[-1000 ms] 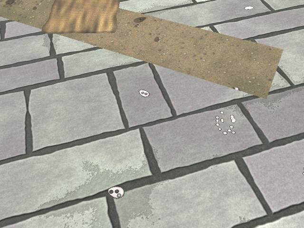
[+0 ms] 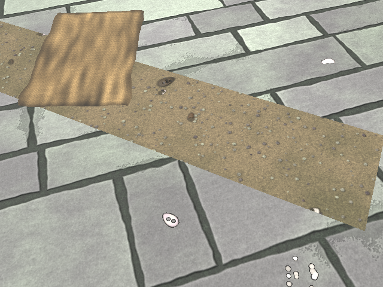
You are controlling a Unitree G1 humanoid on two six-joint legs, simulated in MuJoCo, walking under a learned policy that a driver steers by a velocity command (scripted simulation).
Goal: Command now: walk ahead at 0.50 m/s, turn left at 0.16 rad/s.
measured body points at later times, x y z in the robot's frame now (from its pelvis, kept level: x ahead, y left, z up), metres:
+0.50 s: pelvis +0.28 +0.08 -0.01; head +0.31 +0.10 +0.44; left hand +0.31 +0.37 -0.13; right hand +0.46 -0.15 -0.12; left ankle +0.31 +0.16 -0.75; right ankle +0.25 -0.09 -0.65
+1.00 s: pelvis +0.50 +0.10 -0.01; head +0.55 +0.12 +0.44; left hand +0.52 +0.41 -0.11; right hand +0.75 -0.09 -0.13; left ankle +0.41 +0.19 -0.66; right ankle +0.64 +0.06 -0.75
